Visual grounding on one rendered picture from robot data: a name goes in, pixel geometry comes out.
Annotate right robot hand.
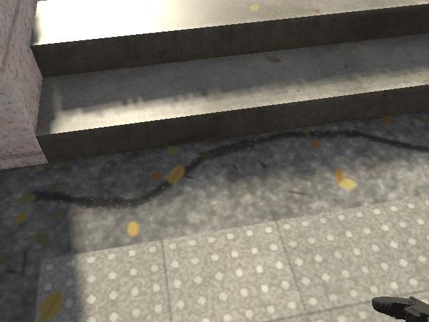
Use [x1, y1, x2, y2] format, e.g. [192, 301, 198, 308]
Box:
[372, 297, 429, 322]

